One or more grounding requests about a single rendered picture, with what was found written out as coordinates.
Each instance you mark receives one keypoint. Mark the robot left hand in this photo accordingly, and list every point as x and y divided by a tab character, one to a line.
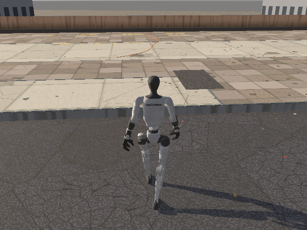
125	144

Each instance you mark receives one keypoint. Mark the robot right hand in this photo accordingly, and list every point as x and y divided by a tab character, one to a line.
172	133

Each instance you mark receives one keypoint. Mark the right robot forearm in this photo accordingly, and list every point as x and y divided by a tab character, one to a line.
175	125

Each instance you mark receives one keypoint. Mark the left robot forearm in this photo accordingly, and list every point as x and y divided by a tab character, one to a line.
129	129

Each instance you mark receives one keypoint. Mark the right robot upper arm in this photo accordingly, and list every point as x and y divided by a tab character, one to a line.
171	109

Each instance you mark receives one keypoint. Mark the right robot thigh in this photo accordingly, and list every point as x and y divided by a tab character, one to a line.
164	148

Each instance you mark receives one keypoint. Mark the left robot upper arm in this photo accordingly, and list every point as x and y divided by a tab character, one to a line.
136	108

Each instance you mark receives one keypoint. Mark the left robot shin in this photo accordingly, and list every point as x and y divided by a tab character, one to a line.
146	162

